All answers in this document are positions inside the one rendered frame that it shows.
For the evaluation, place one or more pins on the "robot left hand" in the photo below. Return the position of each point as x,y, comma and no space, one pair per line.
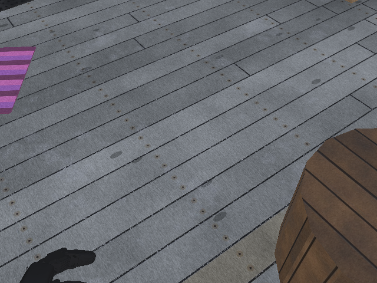
56,262

